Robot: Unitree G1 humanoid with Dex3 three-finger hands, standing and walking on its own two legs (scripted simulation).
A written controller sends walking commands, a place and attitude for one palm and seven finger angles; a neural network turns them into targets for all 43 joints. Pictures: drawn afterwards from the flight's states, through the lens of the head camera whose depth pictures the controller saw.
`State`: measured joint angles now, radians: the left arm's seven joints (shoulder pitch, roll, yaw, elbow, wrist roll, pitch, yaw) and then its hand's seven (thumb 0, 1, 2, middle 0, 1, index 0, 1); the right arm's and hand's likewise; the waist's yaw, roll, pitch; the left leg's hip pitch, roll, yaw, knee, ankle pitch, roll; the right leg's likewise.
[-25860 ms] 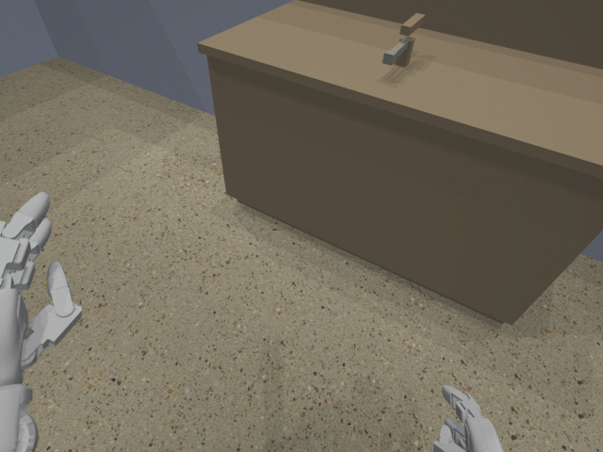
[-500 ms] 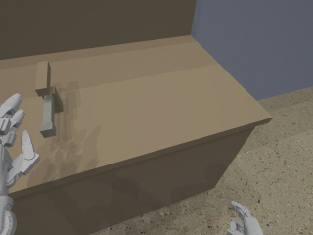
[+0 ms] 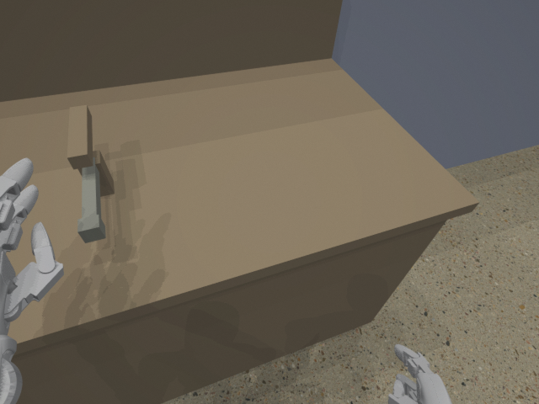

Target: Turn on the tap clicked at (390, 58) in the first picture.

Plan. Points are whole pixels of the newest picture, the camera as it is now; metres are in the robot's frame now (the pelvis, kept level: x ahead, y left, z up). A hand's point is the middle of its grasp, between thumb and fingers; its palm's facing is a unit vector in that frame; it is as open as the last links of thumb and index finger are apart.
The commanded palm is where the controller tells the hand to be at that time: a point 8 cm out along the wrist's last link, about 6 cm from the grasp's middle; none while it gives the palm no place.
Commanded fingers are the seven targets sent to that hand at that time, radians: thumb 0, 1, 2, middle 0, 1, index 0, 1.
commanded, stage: shuffle to correct the standing spot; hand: left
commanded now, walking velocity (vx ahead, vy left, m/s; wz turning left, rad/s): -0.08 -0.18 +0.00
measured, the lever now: (92, 228) +0.33 +0.29 +0.08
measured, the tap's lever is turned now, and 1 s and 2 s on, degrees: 0 0 0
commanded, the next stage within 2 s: come to a stop and stand still in 0.64 s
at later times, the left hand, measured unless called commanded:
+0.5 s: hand (62, 268) +0.22 +0.24 +0.17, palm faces +0.38 -0.85 -0.35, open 7.4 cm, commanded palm +0.16 +0.28 +0.18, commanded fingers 0.00 0.90 0.90 -0.20 -0.30 -0.20 -0.30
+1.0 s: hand (67, 252) +0.23 +0.24 +0.17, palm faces +0.30 -0.85 -0.42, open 7.4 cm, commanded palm +0.16 +0.28 +0.18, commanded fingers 0.00 0.90 0.90 -0.20 -0.30 -0.20 -0.30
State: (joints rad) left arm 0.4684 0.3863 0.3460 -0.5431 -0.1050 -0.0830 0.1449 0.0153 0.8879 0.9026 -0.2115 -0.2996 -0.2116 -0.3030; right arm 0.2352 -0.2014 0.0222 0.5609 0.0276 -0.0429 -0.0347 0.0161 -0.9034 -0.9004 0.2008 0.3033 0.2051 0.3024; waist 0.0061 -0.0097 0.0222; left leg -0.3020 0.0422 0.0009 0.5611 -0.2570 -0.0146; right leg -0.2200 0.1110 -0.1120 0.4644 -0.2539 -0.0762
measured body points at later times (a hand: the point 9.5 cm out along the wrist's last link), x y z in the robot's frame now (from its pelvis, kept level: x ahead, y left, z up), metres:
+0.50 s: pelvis +0.00 +0.00 +0.00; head +0.02 +0.00 +0.45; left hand +0.19 +0.28 +0.19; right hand +0.18 -0.23 -0.08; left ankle +0.03 +0.13 -0.73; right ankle +0.00 -0.04 -0.73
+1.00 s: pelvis -0.02 +0.01 +0.00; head +0.01 -0.01 +0.45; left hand +0.21 +0.29 +0.19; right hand +0.14 -0.23 -0.09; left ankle +0.03 +0.13 -0.73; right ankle +0.00 -0.04 -0.73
